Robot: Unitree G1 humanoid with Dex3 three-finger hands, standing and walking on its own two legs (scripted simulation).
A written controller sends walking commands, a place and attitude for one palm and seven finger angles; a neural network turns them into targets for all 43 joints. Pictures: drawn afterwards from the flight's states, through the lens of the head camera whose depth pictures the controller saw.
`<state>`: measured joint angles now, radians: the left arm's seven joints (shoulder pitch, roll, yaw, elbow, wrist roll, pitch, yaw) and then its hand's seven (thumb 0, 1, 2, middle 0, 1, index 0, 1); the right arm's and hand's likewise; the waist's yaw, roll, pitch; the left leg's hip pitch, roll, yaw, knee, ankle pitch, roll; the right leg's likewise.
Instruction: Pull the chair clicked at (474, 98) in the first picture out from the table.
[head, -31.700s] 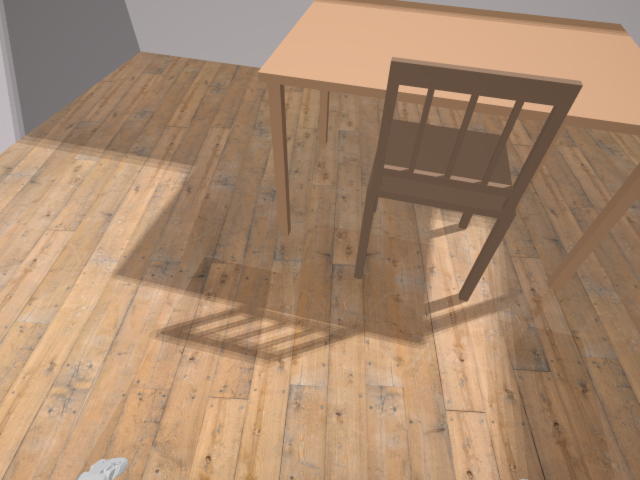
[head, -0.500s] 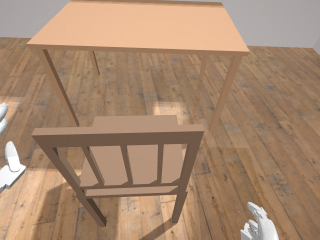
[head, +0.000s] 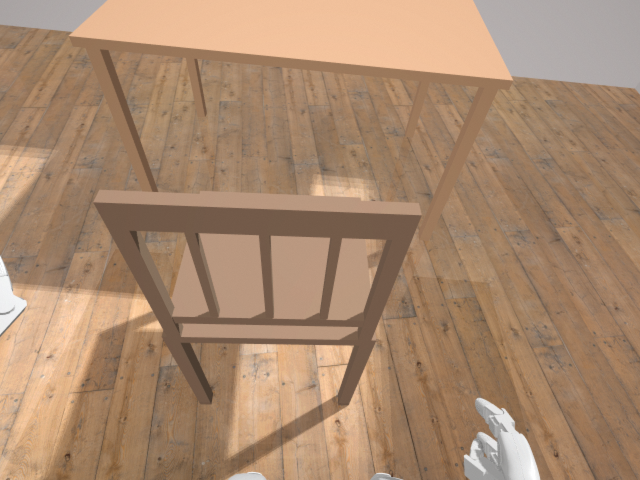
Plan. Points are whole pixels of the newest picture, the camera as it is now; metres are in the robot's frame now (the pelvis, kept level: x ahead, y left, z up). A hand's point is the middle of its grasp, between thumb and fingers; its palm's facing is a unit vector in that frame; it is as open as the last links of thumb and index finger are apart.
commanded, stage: step back with the hand held close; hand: left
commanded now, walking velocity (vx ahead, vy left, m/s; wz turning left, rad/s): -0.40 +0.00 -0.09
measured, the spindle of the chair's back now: (267, 278) +0.43 +0.11 -0.08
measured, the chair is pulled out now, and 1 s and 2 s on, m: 0.56 0.56 0.56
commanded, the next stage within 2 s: stop stepping back and stand still in 0.06 s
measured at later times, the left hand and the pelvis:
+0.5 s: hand out of the picture +0.13 +0.25 +0.17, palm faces +0.40 -0.79 -0.46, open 7.4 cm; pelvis -0.08 -0.02 +0.02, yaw -3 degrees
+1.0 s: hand (32, 427) +0.13 +0.23 +0.15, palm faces +0.36 -0.82 -0.45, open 7.4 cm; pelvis -0.08 -0.02 +0.02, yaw -2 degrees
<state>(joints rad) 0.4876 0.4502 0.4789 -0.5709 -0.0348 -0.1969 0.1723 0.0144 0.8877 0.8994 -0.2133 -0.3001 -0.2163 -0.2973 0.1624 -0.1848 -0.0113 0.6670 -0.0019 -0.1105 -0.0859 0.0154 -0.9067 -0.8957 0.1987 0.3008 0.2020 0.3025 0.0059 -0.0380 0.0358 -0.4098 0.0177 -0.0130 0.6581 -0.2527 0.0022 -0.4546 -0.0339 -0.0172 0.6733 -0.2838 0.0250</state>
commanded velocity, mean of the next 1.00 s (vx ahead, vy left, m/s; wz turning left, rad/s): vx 0.03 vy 0.02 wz -0.01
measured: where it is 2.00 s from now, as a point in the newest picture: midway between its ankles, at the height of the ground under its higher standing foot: outside the picture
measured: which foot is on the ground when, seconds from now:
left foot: down 0.00-0.24, up 0.26-0.38, down 0.40-1.00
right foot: up 0.00-0.16, down 0.18-1.00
